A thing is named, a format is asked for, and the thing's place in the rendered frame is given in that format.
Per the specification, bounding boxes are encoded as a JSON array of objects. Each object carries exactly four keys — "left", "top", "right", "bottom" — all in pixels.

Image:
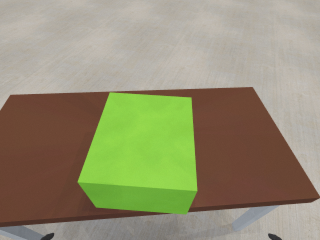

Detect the carton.
[{"left": 78, "top": 92, "right": 198, "bottom": 215}]

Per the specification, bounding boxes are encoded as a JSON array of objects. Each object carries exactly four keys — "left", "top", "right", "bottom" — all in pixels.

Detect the table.
[{"left": 0, "top": 87, "right": 320, "bottom": 240}]

